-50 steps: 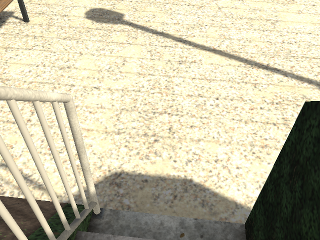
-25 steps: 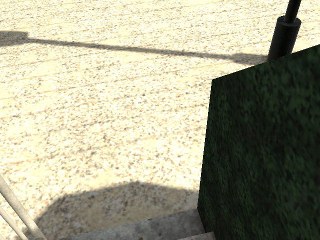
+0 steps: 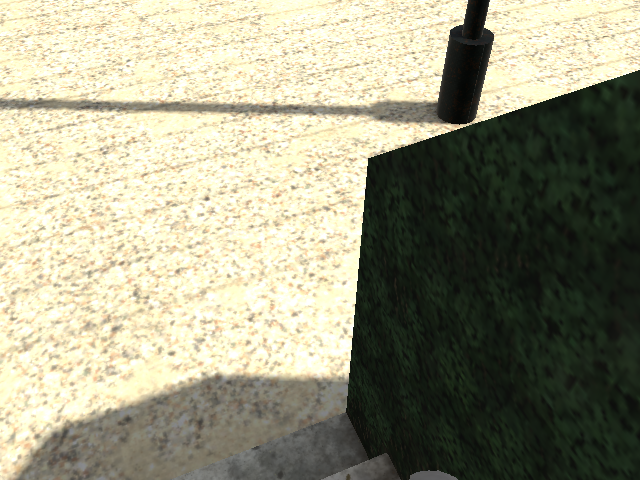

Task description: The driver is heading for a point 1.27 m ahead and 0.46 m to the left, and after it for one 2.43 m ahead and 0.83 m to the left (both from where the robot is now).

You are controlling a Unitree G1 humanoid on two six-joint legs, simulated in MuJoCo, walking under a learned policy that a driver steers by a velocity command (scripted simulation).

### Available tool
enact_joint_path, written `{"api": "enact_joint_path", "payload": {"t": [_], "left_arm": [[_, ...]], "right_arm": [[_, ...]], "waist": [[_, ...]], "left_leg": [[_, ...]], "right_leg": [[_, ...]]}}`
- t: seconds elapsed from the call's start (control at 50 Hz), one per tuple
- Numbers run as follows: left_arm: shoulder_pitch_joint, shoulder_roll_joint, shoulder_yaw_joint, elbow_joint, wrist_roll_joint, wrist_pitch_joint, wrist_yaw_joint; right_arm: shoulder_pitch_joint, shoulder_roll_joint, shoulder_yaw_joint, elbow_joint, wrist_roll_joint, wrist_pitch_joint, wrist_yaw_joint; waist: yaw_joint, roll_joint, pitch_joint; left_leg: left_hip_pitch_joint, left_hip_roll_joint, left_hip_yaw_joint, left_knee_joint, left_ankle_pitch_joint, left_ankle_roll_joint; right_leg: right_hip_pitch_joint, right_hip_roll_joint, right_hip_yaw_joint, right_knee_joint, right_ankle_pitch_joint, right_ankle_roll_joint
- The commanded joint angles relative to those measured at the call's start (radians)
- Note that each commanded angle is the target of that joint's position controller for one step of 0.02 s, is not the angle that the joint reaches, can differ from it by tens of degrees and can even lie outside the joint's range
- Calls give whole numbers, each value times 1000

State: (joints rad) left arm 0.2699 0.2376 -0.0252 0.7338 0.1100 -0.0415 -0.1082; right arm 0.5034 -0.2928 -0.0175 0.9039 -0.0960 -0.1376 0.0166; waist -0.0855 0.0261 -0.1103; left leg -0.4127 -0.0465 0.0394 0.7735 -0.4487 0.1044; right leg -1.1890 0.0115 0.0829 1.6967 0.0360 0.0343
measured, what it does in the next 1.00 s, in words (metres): goes down, turning left: right foot 0.19 m lower, then left foot 0.23 m lower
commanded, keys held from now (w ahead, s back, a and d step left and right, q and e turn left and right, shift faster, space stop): w+shift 0.30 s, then shift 0.14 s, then q+shift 0.48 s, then w+q+shift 0.08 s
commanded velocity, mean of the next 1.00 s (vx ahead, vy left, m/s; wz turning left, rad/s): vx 0.43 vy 0.00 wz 0.33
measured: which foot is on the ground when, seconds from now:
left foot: down 0.00-0.44, up 0.46-0.80, down 0.82-1.00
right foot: up 0.00-0.40, down 0.42-0.82, up 0.84-1.00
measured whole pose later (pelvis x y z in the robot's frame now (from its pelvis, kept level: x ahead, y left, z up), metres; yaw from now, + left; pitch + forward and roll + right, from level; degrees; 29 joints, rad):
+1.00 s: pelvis +0.36 +0.00 -0.42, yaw +21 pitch +0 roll -4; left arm 0.00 0.19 0.02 0.78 0.04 0.08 0.11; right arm 0.32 -0.21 -0.02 0.81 0.01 0.03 -0.04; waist -0.06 -0.05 0.11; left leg -0.51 -0.15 -0.13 0.76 -0.23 0.11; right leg -1.03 0.02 0.06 2.03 -0.45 0.05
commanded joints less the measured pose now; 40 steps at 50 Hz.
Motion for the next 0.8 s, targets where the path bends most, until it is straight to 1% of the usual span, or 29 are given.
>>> {"api": "enact_joint_path", "payload": {"t": [0.02, 0.04, 0.06, 0.08, 0.14, 0.16, 0.22, 0.3, 0.32, 0.38, 0.4, 0.42, 0.44, 0.46, 0.48, 0.5, 0.52, 0.54, 0.56, 0.6, 0.62, 0.64, 0.66, 0.7, 0.72, 0.74, 0.76, 0.78, 0.8], "left_arm": [[-42, 50, -11, -71, 10, -16, -15], [-57, 66, -9, -79, 15, -17, -17], [-213, 28, 39, -91, -109, 38, 90], [-234, 33, 32, -84, -116, 61, 116], [-211, 48, 67, -26, -110, 73, 123], [-265, 31, 60, -40, -104, 59, 113], [-330, -2, 72, -11, -94, 42, 87], [-386, -17, 71, -2, -125, 26, 77], [-368, -16, 72, 4, -134, 22, 83], [-156, 53, 100, 117, -122, -8, 115], [-1, 80, 115, 172, -118, -2, 123], [168, 122, 132, 232, -99, 8, 125], [255, 157, 144, 257, -71, 11, 122], [304, 173, 104, 185, -2, -32, -2], [212, 88, 115, 188, 23, -38, 8], [151, 68, 83, 193, 48, -36, 9], [132, -55, 42, 205, 44, -45, 20], [-17, -137, 0, 179, 6, -84, 53], [-136, -103, -7, 116, -16, -93, 71], [-227, 16, 18, 62, 7, -101, 83], [-207, -1, 11, 76, 16, -106, 91], [-146, 41, 16, 67, 9, -119, 108], [-99, 59, 61, 184, -225, -103, 157], [6, 21, 50, 217, -198, -62, 191], [48, 26, 53, 222, -161, -32, 200], [70, 33, 67, 225, -130, -7, 216], [25, 70, 73, 212, -106, 18, 217], [-67, 90, 78, 195, -102, 30, 215], [-120, 97, 79, 164, -93, 59, 201]], "right_arm": [[-71, -69, 21, -3, -1, -66, -23], [-67, -95, 22, 9, -1, -69, -19], [14, -112, -1, -2, 159, 22, -14], [58, -121, 0, 16, 146, 61, -24], [26, -130, -16, -3, 109, 88, -30], [-15, -83, -3, -19, 109, 81, -36], [-11, -69, -10, -34, 89, 74, -39], [55, -43, -28, -1, 64, 72, -21], [73, -36, -29, 12, 59, 69, -21], [56, -41, -36, 49, 54, 56, -25], [29, -69, -43, 56, 59, 67, -30], [3, -84, -51, 74, 73, 71, -32], [46, -81, -62, 73, 86, 76, -32], [62, 15, -13, -22, 8, 60, 105], [-98, -35, -24, -38, 47, 42, 122], [-157, -36, -14, -22, 58, 43, 105], [-43, -23, -26, 18, 51, 47, 105], [-42, 27, -16, 8, -5, 40, 97], [-63, 29, -14, 44, -25, 48, 97], [80, 69, -10, 117, -20, 34, 109], [74, 69, -5, 116, -39, 37, 114], [31, 47, -10, 63, -55, 46, 99], [-191, 51, -9, -99, 40, 101, 6], [-352, 38, -9, -167, 43, 137, -28], [-333, 47, -6, -159, 53, 141, -17], [-307, 56, -11, -158, 86, 140, -6], [-273, 38, -32, -167, 96, 142, -7], [-153, 21, -51, -150, 82, 154, -9], [-5, 8, -57, -105, 101, 149, 6]], "waist": [[49, 92, 146], [42, 89, 160], [71, -168, 109], [21, -81, 135], [20, 139, 187], [25, 121, 226], [0, 77, 233], [-79, 72, 319], [-84, 56, 328], [-32, 43, 266], [26, 81, 195], [115, 33, 175], [150, -173, 211], [135, -551, -242], [242, -218, -11], [210, -32, 110], [114, 45, 99], [34, -88, 147], [6, -121, 184], [-70, -104, 92], [-51, -125, 80], [-22, -93, 40], [-60, -184, 69], [50, -77, 160], [82, -73, 202], [107, -95, 239], [75, -150, 216], [-13, -179, 156], [-89, -135, 172]], "left_leg": [[-85, 200, -364, -309, -277, 130], [-92, 204, -357, -305, -278, 138], [-3, 264, -424, -351, -256, 75], [47, 259, -429, -344, -280, 66], [192, 229, -347, -266, -297, 64], [168, 226, -309, -222, -266, 67], [94, 207, -315, -174, -282, 97], [85, 161, -287, -60, -106, 136], [125, 163, -296, -12, 24, 141], [211, 113, -282, 322, 354, 119], [150, 108, -303, 452, 501, 128], [5, 86, -291, 642, 621, 112], [-241, -34, -171, 947, 192, 63], [-696, -91, -129, 1285, -280, -29], [-886, 1, -126, 1194, -200, -23], [-828, 18, -200, 1221, -30, 7], [-701, 83, -238, 956, 222, 21], [-615, 168, -247, 618, 439, 10], [-368, 150, -165, 494, 546, -3], [87, 24, -6, 417, 833, -79], [-53, 66, -78, 356, 853, -96], [-181, 91, -79, 217, 957, -111], [-98, 118, -180, 42, 1200, -111], [-114, 129, -158, -189, 1233, -109], [-125, 115, -112, -267, 1181, -109], [-84, 126, -94, -368, 1133, -102], [47, 96, -9, -236, 1061, -85], [152, 116, -32, -78, 1027, -44], [153, 108, -23, -326, 803, -3]], "right_leg": [[-135, -59, -31, 53, 107, -3], [-139, -60, -42, 48, 111, -6], [117, -80, -45, -310, 208, 42], [120, -83, -39, -372, 226, 58], [96, -60, -24, -582, 336, 36], [140, -73, -7, -736, 466, 36], [348, -50, -24, -903, 584, 2], [559, -63, -45, -1189, 422, -35], [587, -70, -40, -1267, 388, -47], [731, -50, -38, -1290, 366, -88], [941, -71, -21, -1343, 304, -102], [1182, -75, -52, -1385, 310, -106], [1387, -142, -28, -1433, 509, -125], [1927, -358, 297, -1152, 114, -412], [1709, -394, 325, -1221, -15, -417], [1414, -360, 230, -1220, -21, -371], [1193, -278, 68, -1127, 166, -329], [951, -225, 46, -1133, 5, -250], [650, -162, -80, -1182, -43, -222], [328, -37, -299, -1073, -98, -191], [465, -139, -238, -1041, -166, -174], [639, -229, -224, -960, -232, -171], [656, -290, -161, -911, -424, -84], [686, -294, -172, -788, -578, -73], [746, -284, -204, -708, -559, -84], [734, -293, -213, -665, -579, -96], [628, -332, -192, -603, -488, -114], [567, -382, -171, -473, -368, -109], [649, -349, -253, -315, -326, -120]]}}
Velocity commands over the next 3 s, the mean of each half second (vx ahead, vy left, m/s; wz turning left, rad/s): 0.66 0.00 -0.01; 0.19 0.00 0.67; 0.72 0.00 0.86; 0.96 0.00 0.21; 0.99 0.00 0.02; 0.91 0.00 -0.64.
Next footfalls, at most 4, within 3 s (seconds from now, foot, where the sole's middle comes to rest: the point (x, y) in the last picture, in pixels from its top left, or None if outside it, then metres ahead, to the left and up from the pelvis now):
0.42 right None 0.28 -0.16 -0.94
0.82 left None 0.47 0.07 -1.17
1.48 right None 0.69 -0.10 -1.20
1.72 right None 0.74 -0.09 -1.37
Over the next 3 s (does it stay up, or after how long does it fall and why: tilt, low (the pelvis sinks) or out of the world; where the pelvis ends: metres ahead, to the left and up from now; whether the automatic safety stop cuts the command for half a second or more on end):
stays up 1.48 0.56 -1.03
